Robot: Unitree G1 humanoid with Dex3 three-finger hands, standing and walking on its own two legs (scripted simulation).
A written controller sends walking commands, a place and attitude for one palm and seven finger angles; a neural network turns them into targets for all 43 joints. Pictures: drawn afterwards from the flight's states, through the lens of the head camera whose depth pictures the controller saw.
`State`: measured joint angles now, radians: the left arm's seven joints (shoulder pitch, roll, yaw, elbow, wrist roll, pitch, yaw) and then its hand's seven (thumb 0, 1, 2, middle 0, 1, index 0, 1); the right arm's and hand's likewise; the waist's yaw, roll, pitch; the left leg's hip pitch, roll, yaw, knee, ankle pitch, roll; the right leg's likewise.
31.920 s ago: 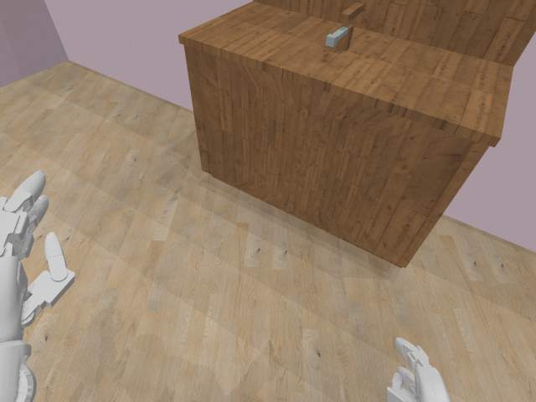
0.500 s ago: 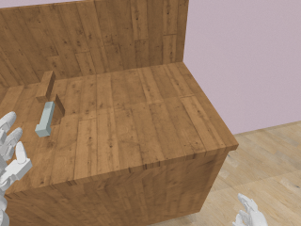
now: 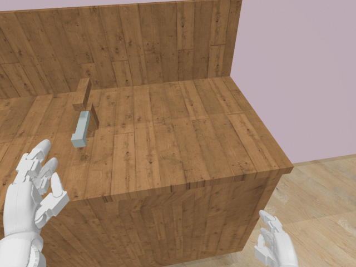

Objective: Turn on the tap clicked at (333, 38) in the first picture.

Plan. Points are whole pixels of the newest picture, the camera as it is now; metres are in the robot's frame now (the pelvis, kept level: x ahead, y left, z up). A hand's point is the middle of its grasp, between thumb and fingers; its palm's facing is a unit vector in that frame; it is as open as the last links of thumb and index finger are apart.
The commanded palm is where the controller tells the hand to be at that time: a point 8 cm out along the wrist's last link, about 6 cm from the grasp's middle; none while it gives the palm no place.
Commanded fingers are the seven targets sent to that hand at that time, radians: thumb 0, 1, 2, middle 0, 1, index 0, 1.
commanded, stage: turn the palm inward beside the body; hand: left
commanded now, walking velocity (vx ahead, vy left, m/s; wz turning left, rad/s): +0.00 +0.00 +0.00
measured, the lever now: (79, 140) +0.37 +0.32 +0.09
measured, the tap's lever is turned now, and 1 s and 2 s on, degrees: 0 0 0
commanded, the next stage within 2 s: reach beside the lever's end, fingers flat in 0.78 s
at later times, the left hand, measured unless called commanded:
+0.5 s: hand (79, 187) +0.21 +0.22 +0.14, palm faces +0.46 -0.88 -0.13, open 7.4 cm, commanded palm +0.15 +0.26 +0.15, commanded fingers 0.00 0.90 0.90 -0.20 -0.30 -0.20 -0.30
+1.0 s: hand (87, 187) +0.21 +0.21 +0.14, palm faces +0.47 -0.88 -0.13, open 7.4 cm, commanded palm +0.17 +0.26 +0.15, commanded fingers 0.00 0.90 0.90 -0.20 -0.30 -0.20 -0.30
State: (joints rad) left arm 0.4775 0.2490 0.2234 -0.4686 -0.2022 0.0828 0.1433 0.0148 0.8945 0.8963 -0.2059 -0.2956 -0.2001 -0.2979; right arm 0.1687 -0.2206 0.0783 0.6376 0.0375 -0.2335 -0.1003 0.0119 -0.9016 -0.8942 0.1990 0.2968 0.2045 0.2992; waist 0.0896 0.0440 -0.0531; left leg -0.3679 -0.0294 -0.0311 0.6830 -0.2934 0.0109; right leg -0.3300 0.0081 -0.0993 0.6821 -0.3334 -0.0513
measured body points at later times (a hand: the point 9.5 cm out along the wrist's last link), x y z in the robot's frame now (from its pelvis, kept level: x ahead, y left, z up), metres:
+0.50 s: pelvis +0.02 -0.01 +0.00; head +0.01 -0.03 +0.45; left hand +0.18 +0.26 +0.15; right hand +0.23 -0.22 -0.07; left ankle +0.04 +0.11 -0.72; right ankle +0.02 -0.08 -0.72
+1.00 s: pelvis +0.02 -0.03 +0.00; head +0.00 -0.06 +0.45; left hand +0.18 +0.25 +0.15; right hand +0.23 -0.24 -0.07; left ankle +0.04 +0.11 -0.72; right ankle +0.02 -0.08 -0.72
